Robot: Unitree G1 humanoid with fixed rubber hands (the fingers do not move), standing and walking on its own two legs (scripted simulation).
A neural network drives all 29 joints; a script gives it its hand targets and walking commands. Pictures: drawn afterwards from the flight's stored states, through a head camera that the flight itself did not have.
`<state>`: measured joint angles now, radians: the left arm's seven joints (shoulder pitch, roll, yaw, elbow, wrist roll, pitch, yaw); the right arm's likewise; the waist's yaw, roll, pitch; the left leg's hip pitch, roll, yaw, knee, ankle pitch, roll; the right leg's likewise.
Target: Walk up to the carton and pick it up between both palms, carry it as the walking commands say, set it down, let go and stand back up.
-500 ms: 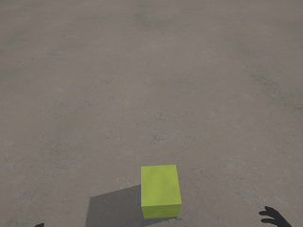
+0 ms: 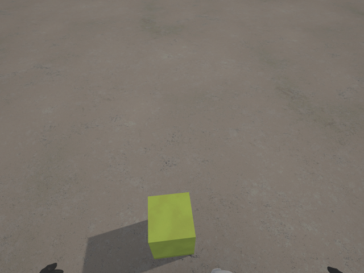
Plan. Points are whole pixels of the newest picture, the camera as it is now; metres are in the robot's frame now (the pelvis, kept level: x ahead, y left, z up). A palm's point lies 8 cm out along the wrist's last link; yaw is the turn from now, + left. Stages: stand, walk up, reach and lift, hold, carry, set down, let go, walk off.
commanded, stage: walk up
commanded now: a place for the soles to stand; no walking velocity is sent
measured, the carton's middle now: (171, 226) +0.47 +0.07 -0.62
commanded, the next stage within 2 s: reach and lift in 0.72 s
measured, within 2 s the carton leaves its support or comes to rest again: neither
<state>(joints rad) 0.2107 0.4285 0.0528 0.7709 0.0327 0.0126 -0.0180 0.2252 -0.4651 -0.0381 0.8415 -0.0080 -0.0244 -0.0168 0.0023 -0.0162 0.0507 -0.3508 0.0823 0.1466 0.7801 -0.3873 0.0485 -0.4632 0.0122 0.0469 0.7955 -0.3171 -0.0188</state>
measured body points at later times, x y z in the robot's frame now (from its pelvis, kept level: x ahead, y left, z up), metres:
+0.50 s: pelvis +0.01 +0.00 +0.00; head +0.03 -0.01 +0.45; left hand +0.17 +0.32 -0.07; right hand +0.11 -0.34 -0.09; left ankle +0.03 +0.13 -0.71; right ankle +0.09 -0.11 -0.71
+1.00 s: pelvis +0.02 -0.02 +0.01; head +0.08 -0.02 +0.45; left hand +0.17 +0.29 -0.09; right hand +0.20 -0.29 -0.09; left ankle +0.03 +0.13 -0.71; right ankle +0.09 -0.11 -0.71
